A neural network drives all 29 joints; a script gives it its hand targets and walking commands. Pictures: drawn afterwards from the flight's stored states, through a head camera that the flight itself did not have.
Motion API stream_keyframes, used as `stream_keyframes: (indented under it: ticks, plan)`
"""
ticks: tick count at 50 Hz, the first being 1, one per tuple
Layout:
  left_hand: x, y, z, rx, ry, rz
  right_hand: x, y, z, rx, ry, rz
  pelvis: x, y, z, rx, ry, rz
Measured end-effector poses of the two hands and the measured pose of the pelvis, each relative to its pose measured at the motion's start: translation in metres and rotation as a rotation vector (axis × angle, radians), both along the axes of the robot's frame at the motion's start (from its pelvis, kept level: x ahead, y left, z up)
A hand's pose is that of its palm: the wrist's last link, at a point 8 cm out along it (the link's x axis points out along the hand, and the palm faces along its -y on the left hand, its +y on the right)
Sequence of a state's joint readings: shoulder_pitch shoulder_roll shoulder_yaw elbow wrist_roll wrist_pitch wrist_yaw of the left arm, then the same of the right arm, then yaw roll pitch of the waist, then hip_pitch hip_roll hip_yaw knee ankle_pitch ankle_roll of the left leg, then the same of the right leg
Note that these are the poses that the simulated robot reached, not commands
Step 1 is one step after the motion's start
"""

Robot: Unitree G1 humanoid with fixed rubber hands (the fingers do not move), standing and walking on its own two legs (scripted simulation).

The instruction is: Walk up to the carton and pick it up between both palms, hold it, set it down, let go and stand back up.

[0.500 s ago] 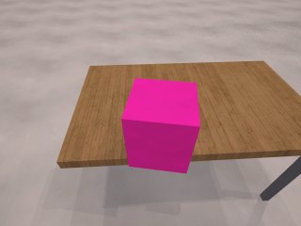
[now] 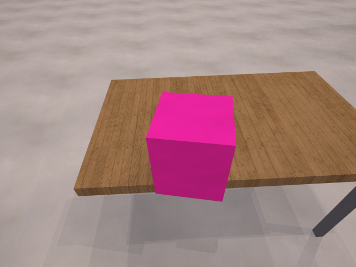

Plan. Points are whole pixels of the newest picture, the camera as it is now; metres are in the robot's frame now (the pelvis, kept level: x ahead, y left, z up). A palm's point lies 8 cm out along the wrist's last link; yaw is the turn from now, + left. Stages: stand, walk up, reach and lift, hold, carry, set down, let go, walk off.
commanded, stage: stand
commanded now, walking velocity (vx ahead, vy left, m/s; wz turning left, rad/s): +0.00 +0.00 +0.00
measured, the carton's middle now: (192, 147) +0.48 -0.02 -0.01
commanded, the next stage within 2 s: none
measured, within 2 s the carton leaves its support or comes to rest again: neither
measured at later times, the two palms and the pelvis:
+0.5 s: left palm out of the picture +0.04 +0.24 -0.12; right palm out of the picture +0.03 -0.26 -0.14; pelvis +0.02 -0.02 +0.00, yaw +0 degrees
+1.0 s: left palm out of the picture +0.00 +0.21 -0.13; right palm out of the picture +0.00 -0.25 -0.15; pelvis +0.02 -0.03 +0.00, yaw +0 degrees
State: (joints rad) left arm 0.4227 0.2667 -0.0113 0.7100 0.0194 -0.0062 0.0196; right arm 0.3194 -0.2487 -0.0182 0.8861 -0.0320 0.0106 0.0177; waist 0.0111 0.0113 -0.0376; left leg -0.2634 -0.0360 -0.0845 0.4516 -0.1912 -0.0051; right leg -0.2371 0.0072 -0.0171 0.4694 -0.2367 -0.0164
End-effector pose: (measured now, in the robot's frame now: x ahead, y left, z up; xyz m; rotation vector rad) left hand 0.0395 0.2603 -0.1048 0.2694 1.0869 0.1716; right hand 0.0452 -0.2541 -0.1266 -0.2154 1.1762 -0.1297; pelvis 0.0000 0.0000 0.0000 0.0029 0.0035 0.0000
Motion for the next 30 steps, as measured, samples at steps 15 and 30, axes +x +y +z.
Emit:
stream_keyframes:
  ticks: [15, 30]
  plan:
    - [0.007, -0.015, -0.007, -0.016, 0.046, 0.020, -0.008, -0.007, -0.006, 0.005, 0.067, -0.031, 0.012, -0.011, 0.002, -0.001, -0.009, 0.003]
    - [-0.009, -0.029, -0.017, -0.032, 0.144, 0.056, -0.025, -0.005, -0.013, 0.019, 0.162, -0.053, 0.019, -0.019, 0.003, -0.001, -0.026, 0.006]
